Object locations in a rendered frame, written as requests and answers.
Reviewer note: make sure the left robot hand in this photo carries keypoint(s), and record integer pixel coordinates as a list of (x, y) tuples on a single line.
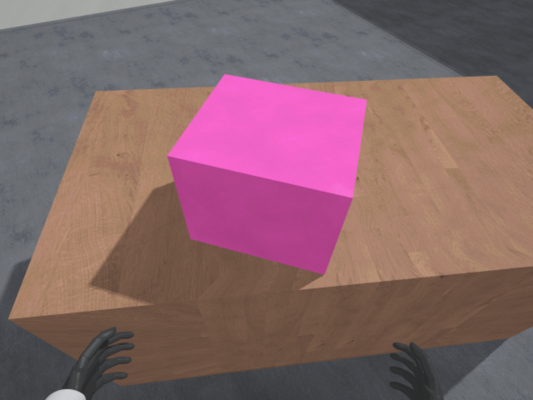
[(87, 375)]

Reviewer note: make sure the pedestal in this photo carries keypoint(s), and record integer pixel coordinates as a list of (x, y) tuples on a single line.
[(436, 248)]

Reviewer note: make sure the right robot hand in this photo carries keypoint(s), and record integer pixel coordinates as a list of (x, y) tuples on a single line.
[(424, 380)]

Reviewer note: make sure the carton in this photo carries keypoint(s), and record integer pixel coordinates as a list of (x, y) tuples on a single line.
[(269, 170)]

